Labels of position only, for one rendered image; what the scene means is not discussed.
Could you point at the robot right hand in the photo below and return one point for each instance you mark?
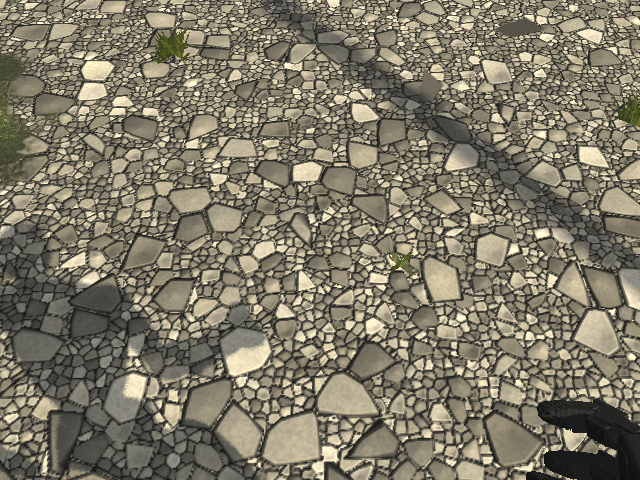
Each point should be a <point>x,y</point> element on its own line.
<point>603,423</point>

